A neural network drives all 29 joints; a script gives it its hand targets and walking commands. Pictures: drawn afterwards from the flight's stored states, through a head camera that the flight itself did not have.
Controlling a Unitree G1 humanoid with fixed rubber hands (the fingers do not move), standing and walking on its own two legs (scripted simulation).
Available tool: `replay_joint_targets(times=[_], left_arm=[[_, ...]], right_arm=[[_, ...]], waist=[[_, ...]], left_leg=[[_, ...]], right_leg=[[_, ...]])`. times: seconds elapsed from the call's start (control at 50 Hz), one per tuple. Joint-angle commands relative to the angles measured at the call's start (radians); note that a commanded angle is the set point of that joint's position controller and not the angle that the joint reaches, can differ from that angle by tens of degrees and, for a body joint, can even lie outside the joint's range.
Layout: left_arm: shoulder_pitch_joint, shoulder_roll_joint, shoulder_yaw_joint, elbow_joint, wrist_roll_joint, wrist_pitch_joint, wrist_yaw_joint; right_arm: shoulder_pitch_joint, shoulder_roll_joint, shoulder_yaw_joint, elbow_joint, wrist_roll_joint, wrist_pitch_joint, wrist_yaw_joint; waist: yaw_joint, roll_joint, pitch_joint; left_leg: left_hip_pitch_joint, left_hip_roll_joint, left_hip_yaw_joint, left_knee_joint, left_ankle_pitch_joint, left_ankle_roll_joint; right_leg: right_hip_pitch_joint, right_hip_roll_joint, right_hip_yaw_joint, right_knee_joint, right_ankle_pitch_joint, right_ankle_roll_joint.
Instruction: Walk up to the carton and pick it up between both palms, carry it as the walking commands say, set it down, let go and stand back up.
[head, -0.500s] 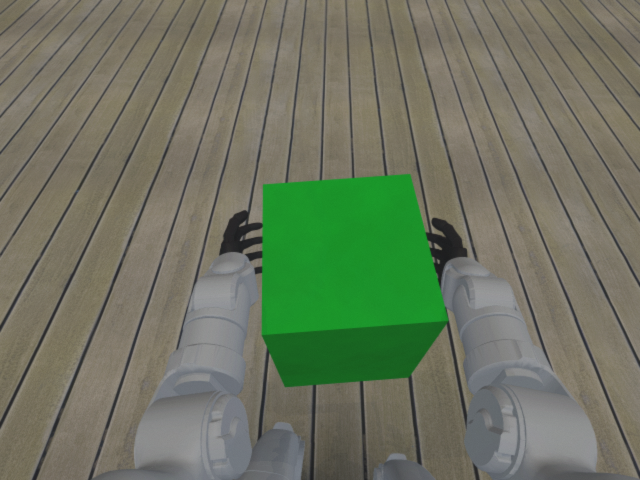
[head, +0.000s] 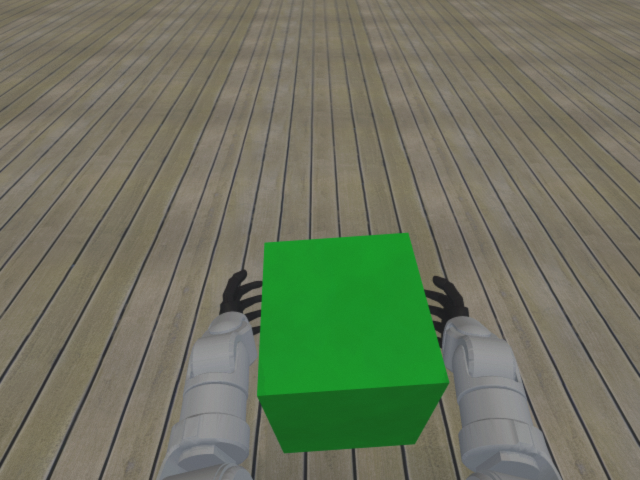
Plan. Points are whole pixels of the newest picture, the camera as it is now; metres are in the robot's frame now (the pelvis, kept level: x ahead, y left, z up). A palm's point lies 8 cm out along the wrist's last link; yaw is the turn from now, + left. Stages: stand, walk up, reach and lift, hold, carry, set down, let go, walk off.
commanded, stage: reach and lift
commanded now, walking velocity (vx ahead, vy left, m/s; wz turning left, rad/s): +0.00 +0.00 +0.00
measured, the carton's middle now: (343, 348) +0.32 +0.01 -0.02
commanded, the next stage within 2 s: hold in 1.60 s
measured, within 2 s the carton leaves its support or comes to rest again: neither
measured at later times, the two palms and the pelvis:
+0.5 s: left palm (239, 315) +0.30 +0.15 +0.06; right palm (464, 334) +0.30 -0.14 +0.06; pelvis -0.01 -0.01 +0.00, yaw +0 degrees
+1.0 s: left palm (237, 324) +0.29 +0.15 +0.06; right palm (468, 340) +0.29 -0.14 +0.06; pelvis -0.01 +0.00 +0.01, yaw +0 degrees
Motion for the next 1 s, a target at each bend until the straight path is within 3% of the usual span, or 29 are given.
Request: replay_joint_targets(times=[0.0,0.08,0.2,0.26,0.38,0.54,0.6,0.7,0.84,0.98], left_arm=[[-0.59,-1.064,-0.713,-0.126,-0.19,0.103,-0.343],[-0.664,-1.023,-0.723,-0.165,-0.206,0.119,-0.353],[-0.729,-0.949,-0.674,-0.09,-0.193,0.126,-0.373],[-0.746,-0.938,-0.643,-0.036,-0.181,0.126,-0.383],[-0.7,-0.968,-0.617,0.051,-0.165,0.126,-0.395],[-0.64,-1.015,-0.75,-0.116,-0.229,0.116,-0.375],[-0.628,-1.017,-0.765,-0.16,-0.233,0.12,-0.364],[-0.59,-1.011,-0.739,-0.148,-0.211,0.133,-0.352],[-0.648,-1.036,-0.725,-0.123,-0.202,0.138,-0.353],[-0.666,-1.055,-0.736,-0.125,-0.207,0.133,-0.359]], right_arm=[[-0.697,0.992,0.609,-0.166,0.226,-0.025,0.273],[-0.754,1.01,0.636,-0.193,0.254,-0.007,0.262],[-0.853,1.01,0.63,-0.184,0.273,-0.002,0.225],[-0.867,0.996,0.595,-0.143,0.264,0.002,0.213],[-0.875,0.958,0.561,-0.148,0.247,-0.006,0.201],[-0.788,0.963,0.654,-0.272,0.271,-0.004,0.21],[-0.73,0.95,0.656,-0.27,0.271,0.008,0.214],[-0.664,0.932,0.622,-0.223,0.252,0.03,0.227],[-0.726,0.927,0.595,-0.205,0.241,0.026,0.248],[-0.741,0.952,0.601,-0.207,0.252,0.017,0.258]], waist=[[-0.008,0.044,-0.339],[0.001,0.024,-0.326],[0.016,-0.062,-0.23],[-0.003,-0.074,-0.188],[-0.042,-0.062,-0.224],[-0.058,0.016,-0.431],[-0.062,0.034,-0.418],[-0.064,0.043,-0.316],[-0.066,0.032,-0.257],[-0.063,0.029,-0.272]], left_leg=[[0.458,-0.091,-0.061,-0.171,0.338,-0.015],[0.472,-0.098,-0.052,-0.171,0.285,-0.008],[0.477,-0.117,-0.03,-0.156,0.148,0.004],[0.476,-0.127,-0.025,-0.143,0.117,0.007],[0.472,-0.129,-0.022,-0.148,0.119,0.006],[0.485,-0.104,-0.043,-0.17,0.335,-0.001],[0.487,-0.097,-0.057,-0.176,0.362,-0.007],[0.469,-0.09,-0.067,-0.199,0.298,-0.01],[0.45,-0.085,-0.068,-0.208,0.162,-0.008],[0.469,-0.088,-0.062,-0.199,0.131,-0.005]], right_leg=[[0.021,0.052,0.052,-0.217,0.279,-0.019],[0.042,0.029,0.066,-0.24,0.241,-0.012],[-0.014,-0.017,0.105,-0.291,0.064,-0.015],[-0.054,-0.027,0.115,-0.308,-0.008,-0.025],[-0.027,-0.022,0.103,-0.314,0.026,-0.03],[0.155,0.031,0.072,-0.256,0.345,-0.007],[0.157,0.035,0.07,-0.25,0.374,-0.012],[0.12,0.034,0.066,-0.266,0.304,-0.02],[0.069,0.034,0.059,-0.278,0.159,-0.032],[0.042,0.028,0.061,-0.28,0.118,-0.041]])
